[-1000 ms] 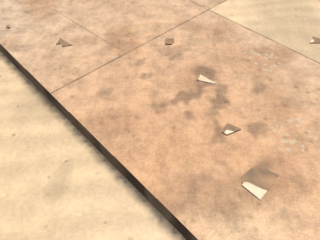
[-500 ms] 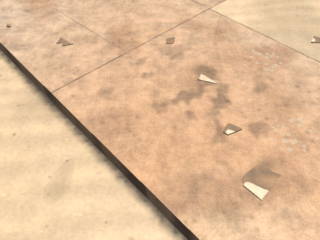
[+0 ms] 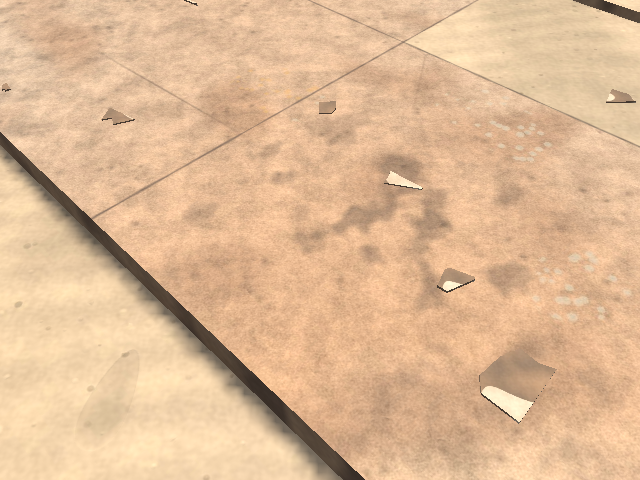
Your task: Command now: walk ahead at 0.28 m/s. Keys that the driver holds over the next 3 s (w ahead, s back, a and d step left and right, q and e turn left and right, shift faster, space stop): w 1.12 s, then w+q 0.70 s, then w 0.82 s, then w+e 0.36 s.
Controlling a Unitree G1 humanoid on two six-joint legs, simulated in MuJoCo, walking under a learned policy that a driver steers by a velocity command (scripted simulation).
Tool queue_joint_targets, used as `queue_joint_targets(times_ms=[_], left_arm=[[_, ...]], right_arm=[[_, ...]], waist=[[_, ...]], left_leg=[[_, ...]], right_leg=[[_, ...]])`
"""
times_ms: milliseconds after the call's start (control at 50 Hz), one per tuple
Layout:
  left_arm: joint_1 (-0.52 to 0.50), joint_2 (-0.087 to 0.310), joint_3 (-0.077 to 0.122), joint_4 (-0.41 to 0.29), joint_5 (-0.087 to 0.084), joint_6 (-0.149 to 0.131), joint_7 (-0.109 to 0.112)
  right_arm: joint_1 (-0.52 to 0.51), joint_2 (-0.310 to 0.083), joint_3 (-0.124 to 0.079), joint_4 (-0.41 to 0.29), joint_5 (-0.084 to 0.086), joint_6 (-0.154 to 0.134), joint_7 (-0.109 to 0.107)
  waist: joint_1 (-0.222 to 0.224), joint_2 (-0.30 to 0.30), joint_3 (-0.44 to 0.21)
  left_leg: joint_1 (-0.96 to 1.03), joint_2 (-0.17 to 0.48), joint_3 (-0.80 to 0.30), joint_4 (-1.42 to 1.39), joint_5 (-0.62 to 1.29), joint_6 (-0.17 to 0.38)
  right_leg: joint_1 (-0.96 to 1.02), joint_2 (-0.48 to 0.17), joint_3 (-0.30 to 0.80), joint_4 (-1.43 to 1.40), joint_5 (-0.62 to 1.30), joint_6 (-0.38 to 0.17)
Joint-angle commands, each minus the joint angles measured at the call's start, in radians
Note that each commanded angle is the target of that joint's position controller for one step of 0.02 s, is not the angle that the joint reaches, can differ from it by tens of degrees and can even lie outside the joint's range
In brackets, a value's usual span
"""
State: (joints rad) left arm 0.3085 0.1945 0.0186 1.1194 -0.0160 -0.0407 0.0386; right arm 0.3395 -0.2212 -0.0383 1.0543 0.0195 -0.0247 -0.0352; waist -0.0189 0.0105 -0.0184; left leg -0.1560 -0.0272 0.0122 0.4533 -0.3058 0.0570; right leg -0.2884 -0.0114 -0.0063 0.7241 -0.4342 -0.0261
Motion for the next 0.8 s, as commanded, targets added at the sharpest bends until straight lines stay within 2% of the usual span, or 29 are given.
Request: queue_joint_targets(times_ms=[20, 60, 80, 100, 120, 140, 160, 180, 220, 240, 260, 300, 380, 460, 500, 520, 540, 560, 580, 600, 620, 640, 660, 680, 700, 720, 760, 780, 800], left_arm=[[-0.054, 0.074, 0.019, -0.076, -0.018, -0.055, -0.016], [0.011, 0.066, 0.028, -0.049, -0.014, -0.067, -0.024], [0.083, 0.069, 0.037, -0.013, -0.007, -0.065, -0.025], [0.163, 0.079, 0.046, 0.014, -0.003, -0.059, -0.027], [0.279, 0.135, 0.062, 0.026, -0.002, -0.057, -0.022], [0.386, 0.263, 0.089, 0.033, 0.001, -0.061, -0.031], [0.323, 0.210, 0.070, 0.025, 0.016, -0.077, -0.033], [0.223, 0.156, 0.055, -0.015, 0.012, -0.088, -0.035], [0.109, 0.131, 0.040, -0.061, 0.006, -0.089, -0.048], [0.110, 0.106, 0.031, -0.065, 0.009, -0.082, -0.048], [0.140, 0.096, 0.027, -0.060, 0.015, -0.075, -0.046], [0.193, 0.113, 0.029, -0.051, 0.020, -0.066, -0.035], [0.210, 0.155, 0.036, -0.076, 0.025, -0.053, -0.017], [0.232, 0.163, 0.044, -0.079, 0.007, -0.055, -0.012], [0.211, 0.172, 0.053, -0.084, 0.002, -0.052, -0.009], [0.194, 0.183, 0.058, -0.090, 0.003, -0.049, -0.007], [0.180, 0.195, 0.065, -0.095, 0.004, -0.043, -0.004], [0.163, 0.194, 0.066, -0.099, 0.007, -0.032, -0.003], [0.145, 0.185, 0.062, -0.109, 0.006, -0.027, -0.006], [0.165, 0.136, 0.046, -0.131, 0.025, -0.031, -0.013], [0.319, -0.024, 0.004, -0.109, 0.014, -0.048, -0.035], [0.246, 0.071, 0.028, -0.095, -0.020, -0.073, -0.045], [0.132, 0.111, 0.040, -0.141, -0.042, -0.084, -0.048], [0.054, 0.118, 0.041, -0.169, -0.036, -0.089, -0.039], [0.014, 0.116, 0.050, -0.188, -0.025, -0.084, -0.031], [0.037, 0.089, 0.048, -0.194, -0.024, -0.072, -0.029], [0.075, 0.008, 0.031, -0.200, -0.034, -0.041, -0.022], [0.053, -0.011, 0.021, -0.223, -0.040, -0.027, -0.019], [0.008, -0.025, 0.009, -0.260, -0.032, -0.015, -0.020]], right_arm=[[0.010, -0.165, -0.039, -0.049, 0.011, -0.030, -0.003], [-0.061, -0.175, -0.041, -0.077, 0.029, -0.027, 0.002], [-0.062, -0.177, -0.042, -0.082, 0.031, -0.022, 0.005], [-0.075, -0.152, -0.034, -0.092, 0.026, -0.023, 0.008], [-0.101, -0.080, -0.012, -0.109, 0.009, -0.033, 0.018], [-0.098, -0.036, -0.004, -0.147, 0.006, -0.050, 0.016], [-0.101, -0.076, -0.011, -0.148, 0.023, -0.064, 0.018], [-0.108, -0.099, -0.015, -0.152, 0.033, -0.076, 0.026], [-0.115, -0.123, -0.028, -0.140, 0.013, -0.088, 0.032], [-0.128, -0.129, -0.034, -0.139, 0.004, -0.088, 0.037], [-0.131, -0.113, -0.034, -0.136, 0.001, -0.084, 0.043], [-0.174, -0.080, -0.028, -0.150, -0.003, -0.076, 0.048], [-0.364, -0.033, -0.006, -0.226, 0.003, -0.069, 0.055], [-0.461, -0.047, -0.002, -0.270, 0.013, -0.069, 0.067], [-0.469, -0.067, -0.009, -0.286, 0.013, -0.074, 0.074], [-0.440, -0.088, -0.019, -0.285, 0.011, -0.078, 0.076], [-0.381, -0.115, -0.032, -0.273, 0.009, -0.079, 0.075], [-0.239, -0.143, -0.052, -0.231, 0.008, -0.077, 0.069], [-0.070, -0.176, -0.072, -0.179, 0.010, -0.070, 0.061], [0.106, -0.259, -0.093, -0.138, -0.002, -0.061, 0.050], [0.137, -0.282, -0.090, -0.114, -0.013, -0.056, 0.063], [0.114, -0.187, -0.071, -0.105, -0.014, -0.052, 0.064], [0.026, -0.141, -0.056, -0.114, -0.012, -0.052, 0.063], [-0.056, -0.113, -0.043, -0.129, -0.013, -0.056, 0.068], [-0.108, -0.079, -0.029, -0.132, -0.026, -0.063, 0.074], [-0.125, -0.050, -0.016, -0.120, -0.038, -0.067, 0.078], [-0.060, -0.023, 0.000, -0.062, -0.035, -0.061, 0.082], [-0.041, -0.012, 0.012, -0.039, -0.034, -0.056, 0.084], [-0.024, -0.006, 0.022, -0.022, -0.029, -0.051, 0.083]], waist=[[0.009, 0.104, 0.182], [0.063, 0.078, 0.140], [0.085, 0.060, 0.109], [0.114, 0.023, 0.089], [0.154, -0.149, 0.046], [0.164, -0.348, 0.033], [0.119, -0.214, 0.085], [0.080, -0.129, 0.142], [0.039, -0.075, 0.144], [0.036, -0.075, 0.136], [0.040, -0.092, 0.122], [0.052, -0.096, 0.114], [0.088, -0.086, 0.148], [0.088, -0.111, 0.166], [0.061, -0.118, 0.147], [0.033, -0.129, 0.111], [-0.004, -0.151, 0.055], [-0.072, -0.174, -0.032], [-0.152, -0.165, -0.116], [-0.174, 0.009, -0.267], [-0.077, 0.286, -0.408], [-0.119, 0.170, -0.328], [-0.096, 0.124, -0.150], [-0.064, 0.008, -0.067], [-0.029, -0.021, -0.018], [0.012, 0.015, -0.002], [0.034, 0.087, 0.037], [0.045, 0.094, 0.071], [0.054, 0.087, 0.094]], left_leg=[[-0.033, 0.337, -0.414, -0.322, -0.323, 0.178], [-0.126, 0.241, -0.254, -0.260, -0.220, 0.129], [-0.196, 0.191, -0.198, -0.195, -0.189, 0.115], [-0.264, 0.146, -0.146, -0.089, -0.140, 0.091], [-0.381, 0.053, -0.025, 0.214, -0.072, 0.032], [-0.601, -0.042, 0.017, 0.494, -0.235, 0.004], [-0.684, 0.024, -0.083, 0.695, -0.243, 0.020], [-0.736, 0.076, -0.113, 0.756, -0.129, 0.040], [-0.712, 0.132, -0.092, 0.695, 0.043, 0.041], [-0.668, 0.148, -0.078, 0.648, 0.092, 0.029], [-0.636, 0.147, -0.053, 0.619, 0.126, 0.015], [-0.636, 0.141, -0.016, 0.560, 0.175, -0.016], [-0.573, 0.101, 0.033, 0.286, 0.297, -0.046], [-0.497, 0.072, 0.039, 0.140, 0.344, -0.019], [-0.468, 0.062, 0.031, 0.094, 0.321, 0.011], [-0.416, 0.044, 0.037, 0.084, 0.296, 0.029], [-0.336, 0.018, 0.048, 0.086, 0.265, 0.047], [-0.176, -0.016, 0.071, 0.082, 0.250, 0.070], [0.075, -0.001, 0.056, 0.060, 0.293, 0.095], [0.416, 0.221, -0.220, 0.088, 0.317, 0.153], [0.652, 0.432, -0.708, -0.077, 0.095, 0.326], [0.564, 0.380, -0.730, -0.158, -0.056, 0.285], [0.403, 0.353, -0.569, -0.182, -0.068, 0.243], [0.230, 0.331, -0.465, -0.212, -0.014, 0.220], [0.091, 0.301, -0.401, -0.246, 0.027, 0.210], [0.004, 0.278, -0.354, -0.271, 0.036, 0.204], [-0.071, 0.268, -0.298, -0.288, 0.025, 0.214], [-0.107, 0.274, -0.280, -0.283, -0.003, 0.206], [-0.141, 0.282, -0.268, -0.258, -0.023, 0.191]], right_leg=[[-0.214, -0.065, 0.023, 0.025, -0.069, -0.046], [0.024, -0.016, -0.051, -0.215, 0.097, -0.051], [0.174, 0.032, -0.086, -0.265, 0.189, -0.035], [0.279, 0.024, -0.051, -0.286, 0.195, -0.031], [0.397, -0.150, 0.205, -0.413, 0.069, -0.080], [0.488, -0.364, 0.625, -0.563, -0.068, -0.225], [0.414, -0.423, 0.721, -0.579, -0.198, -0.271], [0.375, -0.383, 0.621, -0.581, -0.194, -0.236], [0.337, -0.293, 0.409, -0.597, 0.038, -0.160], [0.319, -0.254, 0.314, -0.601, 0.179, -0.133], [0.313, -0.223, 0.242, -0.598, 0.303, -0.123], [0.315, -0.198, 0.162, -0.590, 0.493, -0.132], [0.244, -0.179, 0.087, -0.611, 0.588, -0.131], [0.277, -0.208, 0.057, -0.609, 0.643, -0.131], [0.350, -0.232, 0.044, -0.562, 0.766, -0.118], [0.386, -0.239, 0.037, -0.510, 0.908, -0.108], [0.421, -0.242, 0.034, -0.434, 1.067, -0.097], [0.424, -0.221, 0.013, -0.285, 1.199, -0.086], [0.304, -0.181, -0.007, -0.082, 1.164, -0.059], [0.032, -0.097, -0.033, 0.247, 0.703, -0.029], [-0.303, 0.088, 0.062, 0.609, -0.143, 0.018], [-0.407, 0.041, 0.155, 0.782, -0.124, -0.005], [-0.497, -0.005, 0.096, 0.850, -0.055, -0.019], [-0.485, -0.059, 0.062, 0.862, 0.024, -0.026], [-0.462, -0.089, 0.053, 0.864, 0.076, -0.035], [-0.438, -0.113, 0.059, 0.901, 0.093, -0.046], [-0.548, -0.105, 0.030, 1.128, 0.015, -0.054], [-0.654, -0.107, 0.026, 1.240, -0.009, -0.055], [-0.759, -0.111, 0.031, 1.339, -0.003, -0.056]])
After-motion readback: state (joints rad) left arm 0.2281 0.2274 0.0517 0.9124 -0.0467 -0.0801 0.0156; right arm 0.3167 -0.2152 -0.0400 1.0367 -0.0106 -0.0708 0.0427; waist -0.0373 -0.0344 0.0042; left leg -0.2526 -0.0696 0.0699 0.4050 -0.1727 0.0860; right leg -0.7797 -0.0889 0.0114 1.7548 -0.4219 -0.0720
